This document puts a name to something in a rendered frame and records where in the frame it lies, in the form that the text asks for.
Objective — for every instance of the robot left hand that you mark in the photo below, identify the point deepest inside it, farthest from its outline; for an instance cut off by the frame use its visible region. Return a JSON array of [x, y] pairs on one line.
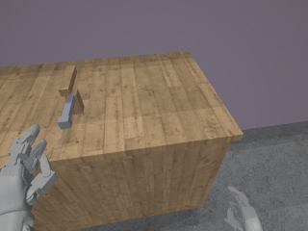
[[16, 176]]

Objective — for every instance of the tap lever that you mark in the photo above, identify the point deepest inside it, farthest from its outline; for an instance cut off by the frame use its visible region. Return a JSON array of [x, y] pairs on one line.
[[64, 121]]

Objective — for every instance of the robot right hand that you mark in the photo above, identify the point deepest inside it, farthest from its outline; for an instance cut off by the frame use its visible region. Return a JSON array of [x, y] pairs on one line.
[[247, 218]]

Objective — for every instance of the left robot forearm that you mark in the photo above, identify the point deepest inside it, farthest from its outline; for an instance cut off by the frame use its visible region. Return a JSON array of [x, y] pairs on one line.
[[17, 220]]

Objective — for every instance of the counter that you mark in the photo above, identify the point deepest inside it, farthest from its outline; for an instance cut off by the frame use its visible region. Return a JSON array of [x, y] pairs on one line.
[[148, 136]]

